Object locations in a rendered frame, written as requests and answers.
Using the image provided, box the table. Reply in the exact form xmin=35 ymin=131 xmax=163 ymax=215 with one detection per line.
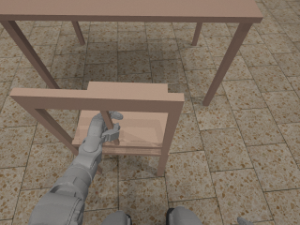
xmin=0 ymin=0 xmax=263 ymax=107

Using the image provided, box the left robot hand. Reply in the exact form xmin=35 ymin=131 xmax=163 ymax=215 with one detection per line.
xmin=87 ymin=111 xmax=124 ymax=143

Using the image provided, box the chair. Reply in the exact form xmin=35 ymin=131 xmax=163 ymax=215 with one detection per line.
xmin=9 ymin=81 xmax=185 ymax=177

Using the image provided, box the robot left forearm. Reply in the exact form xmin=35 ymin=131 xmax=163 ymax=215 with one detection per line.
xmin=28 ymin=135 xmax=103 ymax=225

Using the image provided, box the right robot shin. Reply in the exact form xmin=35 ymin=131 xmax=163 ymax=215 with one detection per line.
xmin=172 ymin=205 xmax=185 ymax=211

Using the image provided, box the robot left thigh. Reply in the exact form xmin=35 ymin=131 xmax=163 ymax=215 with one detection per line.
xmin=100 ymin=212 xmax=131 ymax=225

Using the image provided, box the left robot upper arm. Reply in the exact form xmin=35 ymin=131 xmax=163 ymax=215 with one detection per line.
xmin=30 ymin=192 xmax=85 ymax=225

